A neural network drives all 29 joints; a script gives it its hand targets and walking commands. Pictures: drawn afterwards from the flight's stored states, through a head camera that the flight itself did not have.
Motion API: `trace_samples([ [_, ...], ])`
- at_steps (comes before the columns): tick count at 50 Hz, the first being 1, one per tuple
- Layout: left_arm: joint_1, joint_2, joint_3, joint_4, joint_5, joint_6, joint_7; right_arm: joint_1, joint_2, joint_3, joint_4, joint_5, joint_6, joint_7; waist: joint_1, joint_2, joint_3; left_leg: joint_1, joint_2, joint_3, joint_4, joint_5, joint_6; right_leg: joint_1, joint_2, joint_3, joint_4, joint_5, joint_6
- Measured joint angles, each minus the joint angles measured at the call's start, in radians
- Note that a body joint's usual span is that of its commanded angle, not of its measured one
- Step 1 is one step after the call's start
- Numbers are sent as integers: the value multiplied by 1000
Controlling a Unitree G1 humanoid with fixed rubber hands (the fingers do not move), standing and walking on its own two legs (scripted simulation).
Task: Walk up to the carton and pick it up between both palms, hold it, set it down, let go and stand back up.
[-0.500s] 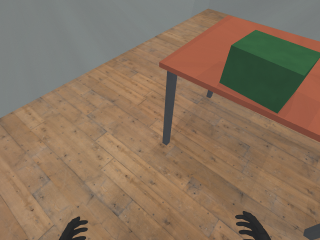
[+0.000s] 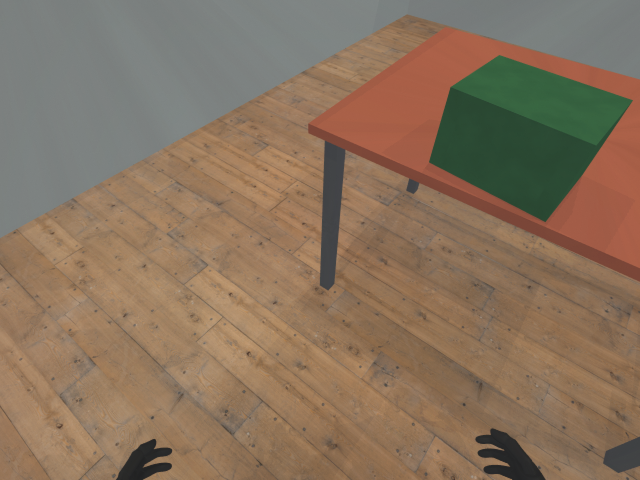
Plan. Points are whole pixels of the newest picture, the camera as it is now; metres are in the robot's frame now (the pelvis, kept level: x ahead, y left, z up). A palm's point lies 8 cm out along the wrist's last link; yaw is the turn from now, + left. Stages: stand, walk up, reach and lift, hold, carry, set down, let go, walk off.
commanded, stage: walk up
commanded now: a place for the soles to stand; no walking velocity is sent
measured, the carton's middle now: (521, 134) +0.72 -0.42 +0.04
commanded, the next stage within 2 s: none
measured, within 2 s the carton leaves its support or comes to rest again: neither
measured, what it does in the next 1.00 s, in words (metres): steps to the right, turning right: right foot, then left foot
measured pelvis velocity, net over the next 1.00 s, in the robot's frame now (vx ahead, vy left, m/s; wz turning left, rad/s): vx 0.13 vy -0.13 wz -0.31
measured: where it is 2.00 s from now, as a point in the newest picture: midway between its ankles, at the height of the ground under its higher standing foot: (381, 454)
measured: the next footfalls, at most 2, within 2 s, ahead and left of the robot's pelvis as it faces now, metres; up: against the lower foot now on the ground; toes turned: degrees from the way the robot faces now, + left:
right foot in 0.18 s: +0.11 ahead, -0.17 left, +0.00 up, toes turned -6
left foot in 0.48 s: +0.18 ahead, +0.03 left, +0.00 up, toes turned -6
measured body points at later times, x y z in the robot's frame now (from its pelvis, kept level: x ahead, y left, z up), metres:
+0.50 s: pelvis +0.05 -0.06 -0.02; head +0.05 -0.08 +0.43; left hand +0.18 +0.20 -0.12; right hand +0.12 -0.37 -0.11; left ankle +0.14 +0.04 -0.71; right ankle +0.07 -0.16 -0.71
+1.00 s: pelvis +0.13 -0.13 -0.03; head +0.13 -0.14 +0.42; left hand +0.28 +0.13 -0.13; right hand +0.17 -0.46 -0.11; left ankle +0.20 -0.04 -0.68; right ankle +0.11 -0.27 -0.71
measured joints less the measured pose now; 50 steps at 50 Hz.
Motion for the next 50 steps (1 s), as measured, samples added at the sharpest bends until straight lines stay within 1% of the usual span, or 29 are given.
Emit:
trace_samples([
  [2,1,12,6,-1,0,7,-12,30,-15,0,0,-1,-7,0,1,-1,7,17,10,14,-10,-2,0,-47,-10,1,46,-1,0],
  [5,1,26,17,-1,0,9,-36,74,-50,0,0,-3,-7,0,1,-2,23,50,17,38,-15,-13,-1,-84,-47,2,46,-1,0],
  [7,5,35,25,-1,0,6,-44,95,-75,0,0,-3,-7,0,1,-1,29,67,25,51,-1,-31,-7,-85,-67,2,32,14,0],
  [8,12,40,30,-2,0,-2,-45,101,-87,0,0,-3,-7,0,2,2,29,64,34,53,26,-49,-7,-70,-69,3,-4,31,0],
  [9,21,47,38,-1,0,-18,-44,100,-97,0,1,-4,-6,0,2,3,32,48,46,53,89,-74,-7,-52,-64,2,-38,61,0],
  [10,31,47,47,0,0,-25,-44,86,-108,0,3,-4,1,0,2,17,44,18,64,49,192,-83,-7,-53,-43,-3,-15,70,-5],
  [12,62,47,38,6,0,-20,-44,56,-122,0,5,0,13,0,2,41,49,-53,62,37,378,-84,-7,-48,-3,0,5,55,-23],
  [13,76,47,35,6,0,-15,-44,44,-125,0,4,3,13,0,2,46,49,-85,51,36,437,-85,-7,-43,10,6,0,53,-30],
  [14,87,47,33,6,0,-14,-43,35,-127,0,4,4,14,0,2,49,49,-112,43,35,461,-84,-7,-37,20,10,-8,53,-35],
  [17,109,47,31,6,0,-24,-37,27,-130,0,4,4,13,0,1,55,49,-155,38,34,411,-81,-7,-15,44,12,-28,56,-44],
  [23,119,47,30,6,0,-31,-37,28,-131,0,3,4,5,0,1,56,48,-160,36,33,189,-79,-7,2,77,15,-29,36,-53],
  [24,119,47,30,6,0,-29,-37,32,-130,0,3,4,-2,0,1,53,48,-149,33,34,142,-33,-4,3,79,18,-28,32,-53],
  [25,118,47,30,6,0,-25,-37,41,-130,0,3,4,-11,0,1,46,48,-140,28,36,119,46,0,7,77,23,-27,23,-53],
  [26,118,46,29,6,0,-18,-37,55,-130,0,4,4,-21,0,1,40,48,-131,26,40,109,88,4,10,76,27,-15,0,-53],
  [28,117,47,28,6,0,-10,-33,79,-131,0,4,4,-29,0,0,37,49,-114,36,48,103,78,7,-16,79,26,78,-23,-53],
  [31,118,55,28,6,0,-13,-33,112,-130,0,4,4,-29,0,1,22,49,-83,48,61,67,65,7,-67,52,27,173,-20,-53],
  [35,118,69,28,6,0,-17,-33,134,-130,0,4,4,-29,0,1,2,49,-47,60,77,37,57,7,-100,-23,28,176,-17,-53],
  [37,118,73,28,5,0,-20,-33,137,-131,0,4,4,-29,0,1,-2,48,-33,69,83,40,41,7,-101,-57,28,156,-16,-53],
  [38,119,74,28,5,0,-27,-33,135,-131,0,4,4,-29,1,2,-2,47,-30,75,84,47,30,7,-92,-68,29,116,-10,-53],
  [40,132,82,33,4,0,-54,-32,125,-130,0,4,1,-29,4,2,-4,46,-36,96,85,105,-14,8,-43,-71,29,-3,7,-53],
  [41,143,83,38,6,0,-69,-28,111,-132,0,5,-1,-22,4,2,3,48,-55,116,79,179,-52,9,-37,-57,26,-6,21,-30],
  [42,155,82,34,9,0,-72,-23,92,-132,0,6,-1,-5,4,2,13,49,-83,120,66,280,-79,9,-44,-39,25,26,13,-12],
  [44,169,82,13,27,0,-61,-21,53,-132,0,4,4,13,4,2,36,48,-139,107,52,441,-81,9,-37,-5,27,40,-1,-4],
  [45,173,82,9,29,0,-59,-19,37,-133,0,4,6,13,4,2,42,48,-165,94,51,476,-82,9,-33,3,29,37,-3,-4],
  [47,176,82,8,28,0,-66,-8,8,-134,0,4,7,13,5,2,49,48,-208,72,50,480,-82,9,-29,15,33,33,-6,-4],
  [50,176,82,8,28,0,-86,11,-23,-134,0,3,7,13,8,1,53,47,-243,61,49,407,-83,9,-20,30,35,33,-21,-4],
])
